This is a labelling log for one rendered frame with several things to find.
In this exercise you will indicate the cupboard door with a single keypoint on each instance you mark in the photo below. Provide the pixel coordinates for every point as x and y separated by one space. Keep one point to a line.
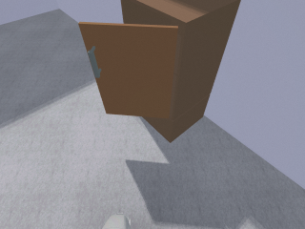
137 65

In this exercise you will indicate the handle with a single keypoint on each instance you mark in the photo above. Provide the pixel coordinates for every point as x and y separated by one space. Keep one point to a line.
94 65

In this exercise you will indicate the robot left thigh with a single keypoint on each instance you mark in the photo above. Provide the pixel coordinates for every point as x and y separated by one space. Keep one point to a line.
118 221

